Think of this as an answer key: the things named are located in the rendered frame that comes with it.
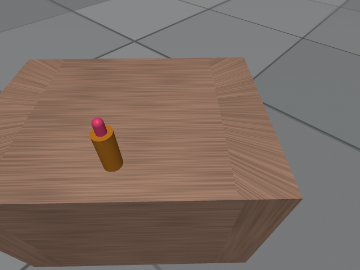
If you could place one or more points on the bottle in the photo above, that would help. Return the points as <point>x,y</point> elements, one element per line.
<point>104,141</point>

